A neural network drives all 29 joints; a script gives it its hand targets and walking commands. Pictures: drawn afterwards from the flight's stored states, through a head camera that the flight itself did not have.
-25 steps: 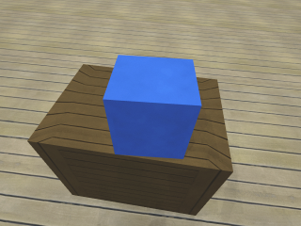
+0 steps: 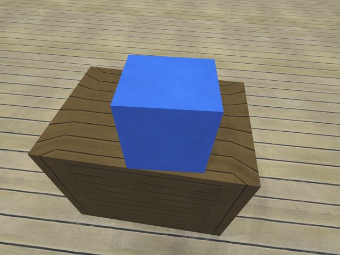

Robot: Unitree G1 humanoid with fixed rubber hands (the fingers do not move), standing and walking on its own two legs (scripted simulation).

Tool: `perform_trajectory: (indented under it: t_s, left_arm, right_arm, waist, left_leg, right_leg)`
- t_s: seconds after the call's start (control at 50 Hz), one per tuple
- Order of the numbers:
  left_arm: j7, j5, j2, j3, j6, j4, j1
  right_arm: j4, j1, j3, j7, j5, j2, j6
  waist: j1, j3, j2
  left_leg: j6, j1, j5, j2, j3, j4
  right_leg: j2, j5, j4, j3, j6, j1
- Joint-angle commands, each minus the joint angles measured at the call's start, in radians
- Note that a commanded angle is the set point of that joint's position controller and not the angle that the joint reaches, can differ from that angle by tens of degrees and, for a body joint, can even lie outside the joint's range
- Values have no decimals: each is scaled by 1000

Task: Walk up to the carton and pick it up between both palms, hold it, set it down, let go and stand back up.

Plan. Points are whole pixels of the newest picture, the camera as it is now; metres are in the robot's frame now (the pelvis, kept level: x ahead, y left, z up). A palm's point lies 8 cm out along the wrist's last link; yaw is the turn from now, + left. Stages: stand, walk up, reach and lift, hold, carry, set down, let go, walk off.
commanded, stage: reach and lift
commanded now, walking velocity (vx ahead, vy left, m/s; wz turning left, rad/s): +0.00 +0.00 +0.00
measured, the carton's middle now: (168, 116) +0.52 +0.01 +0.00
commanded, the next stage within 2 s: none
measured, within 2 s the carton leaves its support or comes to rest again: neither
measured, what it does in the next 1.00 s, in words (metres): stands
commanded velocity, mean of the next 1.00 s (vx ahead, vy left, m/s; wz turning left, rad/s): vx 0.00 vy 0.00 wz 0.00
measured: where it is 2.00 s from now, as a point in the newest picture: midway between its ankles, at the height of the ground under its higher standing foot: outside the picture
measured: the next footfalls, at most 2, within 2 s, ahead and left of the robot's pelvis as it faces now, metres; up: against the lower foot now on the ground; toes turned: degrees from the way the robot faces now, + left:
none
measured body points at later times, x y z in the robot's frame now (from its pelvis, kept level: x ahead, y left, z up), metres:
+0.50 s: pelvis -0.03 -0.03 -0.02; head +0.06 -0.02 +0.42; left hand +0.08 +0.24 -0.13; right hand +0.12 -0.20 -0.13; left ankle -0.01 +0.10 -0.74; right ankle +0.01 -0.13 -0.74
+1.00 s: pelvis -0.02 -0.03 -0.01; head +0.03 -0.03 +0.44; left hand +0.12 +0.26 -0.10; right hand +0.14 -0.20 -0.09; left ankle -0.01 +0.10 -0.74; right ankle +0.01 -0.13 -0.74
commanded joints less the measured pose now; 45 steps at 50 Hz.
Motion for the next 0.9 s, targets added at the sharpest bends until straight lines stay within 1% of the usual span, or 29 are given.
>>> perform_trajectory:
  t_s: [0.0,0.02,0.04,0.06,0.08,0.1,0.12,0.14,0.18,0.22,0.24,0.26,0.3,0.34,0.38,0.42,0.46,0.5,0.52,0.54,0.56,0.6,0.66,0.68,0.7,0.76,0.78,0.82,0.88]
  left_arm:
    - [-2,-190,246,-35,428,-405,-643]
    - [7,-184,252,-11,504,-502,-610]
    - [9,-162,253,23,576,-536,-594]
    - [-4,-117,238,50,628,-551,-569]
    - [-30,-71,198,68,664,-540,-553]
    - [-66,-26,153,89,695,-519,-508]
    - [-105,17,125,115,725,-491,-444]
    - [-144,63,109,138,760,-504,-387]
    - [-191,140,104,170,821,-599,-268]
    - [-203,200,125,195,875,-731,-181]
    - [-202,222,148,206,887,-803,-162]
    - [-195,236,169,218,886,-862,-172]
    - [-180,237,200,237,848,-945,-209]
    - [-161,204,233,241,763,-1008,-265]
    - [-140,144,262,225,653,-1073,-320]
    - [-125,74,301,197,548,-1094,-370]
    - [-122,2,327,168,466,-1060,-386]
    - [-128,-45,354,155,416,-1020,-369]
    - [-133,-59,364,159,404,-987,-354]
    - [-140,-71,371,165,401,-942,-335]
    - [-147,-76,369,173,401,-913,-293]
    - [-167,-70,368,192,421,-840,-216]
    - [-186,-40,355,215,459,-820,-88]
    - [-190,-26,341,224,472,-818,-54]
    - [-192,-15,336,228,479,-836,-44]
    - [-188,-7,334,239,448,-881,-77]
    - [-187,-7,340,242,422,-890,-102]
    - [-185,-21,359,239,353,-896,-160]
    - [-175,-57,382,223,222,-903,-239]
  right_arm:
    - [-515,-676,-92,70,-1,-147,337]
    - [-552,-589,-62,73,36,-138,393]
    - [-528,-529,-9,73,92,-117,428]
    - [-485,-479,49,71,170,-76,455]
    - [-423,-455,115,62,241,-45,482]
    - [-380,-430,169,45,304,-30,503]
    - [-336,-396,200,22,345,-32,522]
    - [-332,-381,216,-7,376,-58,541]
    - [-369,-356,184,-66,391,-123,554]
    - [-434,-346,136,-111,354,-189,533]
    - [-494,-341,125,-127,329,-194,522]
    - [-563,-352,110,-135,300,-185,511]
    - [-723,-367,94,-140,236,-138,493]
    - [-882,-369,79,-129,187,-80,462]
    - [-994,-335,65,-109,153,-43,415]
    - [-1047,-296,60,-90,147,-24,376]
    - [-1052,-249,63,-86,150,-11,356]
    - [-1051,-208,70,-98,158,0,342]
    - [-1041,-200,74,-110,168,5,341]
    - [-1017,-189,80,-121,180,9,345]
    - [-1003,-158,90,-132,191,16,348]
    - [-977,-124,112,-150,220,2,365]
    - [-995,-75,131,-165,249,-51,376]
    - [-996,-63,132,-168,251,-66,378]
    - [-1013,-60,129,-167,250,-75,374]
    - [-1066,-58,116,-159,215,-52,350]
    - [-1082,-58,114,-153,208,-34,338]
    - [-1101,-57,110,-141,188,-4,312]
    - [-1103,-55,101,-129,174,29,251]
  waist:
    - [9,-243,-93]
    - [43,-329,-32]
    - [49,-391,25]
    - [46,-394,80]
    - [39,-360,138]
    - [23,-324,175]
    - [3,-290,165]
    - [3,-247,130]
    - [0,-86,110]
    - [-16,64,47]
    - [-7,117,19]
    - [-8,166,-12]
    - [8,181,-51]
    - [23,79,-41]
    - [25,-96,14]
    - [17,-261,83]
    - [-7,-362,108]
    - [-15,-415,108]
    - [-13,-404,93]
    - [-7,-374,84]
    - [-3,-333,58]
    - [14,-244,29]
    - [45,-116,20]
    - [52,-68,17]
    - [59,-29,28]
    - [55,32,21]
    - [57,30,17]
    - [46,6,10]
    - [30,-71,51]
  left_leg:
    - [-18,-501,-198,31,25,112]
    - [-33,-482,-118,35,30,151]
    - [-48,-431,-42,41,24,190]
    - [-68,-373,44,51,6,215]
    - [-83,-322,161,61,-9,246]
    - [-96,-239,295,63,-15,277]
    - [-106,-146,342,55,-20,282]
    - [-108,-65,318,47,-15,255]
    - [-115,-53,222,35,-11,148]
    - [-111,-59,207,19,-6,98]
    - [-106,-70,143,10,1,82]
    - [-94,-82,76,6,13,68]
    - [-69,-115,1,8,36,64]
    - [-49,-151,-31,25,55,79]
    - [-34,-200,-21,60,56,110]
    - [-22,-257,-3,93,47,152]
    - [-14,-299,24,117,32,185]
    - [-17,-294,77,114,32,221]
    - [-20,-284,93,106,32,227]
    - [-23,-273,119,96,32,226]
    - [-26,-248,141,83,33,222]
    - [-28,-187,175,61,27,183]
    - [-43,-74,271,32,24,98]
    - [-48,-36,271,23,25,68]
    - [-53,-12,264,20,27,38]
    - [-44,-2,235,14,36,3]
    - [-38,-9,213,16,40,-3]
    - [-21,-34,153,25,39,-4]
    - [-3,-89,102,51,19,19]
  right_leg:
    - [-13,-141,223,75,-39,170]
    - [-24,-22,250,92,-41,119]
    - [-25,78,288,76,-44,62]
    - [-8,130,319,37,-44,11]
    - [8,172,330,5,-51,-52]
    - [25,225,316,-15,-59,-114]
    - [36,235,265,-25,-67,-156]
    - [48,223,188,-24,-72,-154]
    - [79,164,58,-26,-75,-42]
    - [99,144,9,-38,-59,-32]
    - [101,75,-19,-37,-52,-36]
    - [94,7,-43,-33,-46,-57]
    - [73,-70,-61,-17,-33,-60]
    - [51,-88,-38,4,-22,-26]
    - [39,-40,40,13,-12,18]
    - [32,30,129,21,-4,38]
    - [26,105,184,26,-3,40]
    - [21,171,200,28,-2,20]
    - [18,189,186,31,0,10]
    - [16,207,168,32,0,-1]
    - [12,224,143,36,3,-7]
    - [14,229,87,32,8,-6]
    - [39,228,6,9,16,38]
    - [47,199,-25,2,18,42]
    - [55,152,-52,-7,16,39]
    - [56,93,-91,-5,15,27]
    - [50,75,-100,3,15,25]
    - [33,47,-99,20,16,22]
    - [15,52,-48,36,8,13]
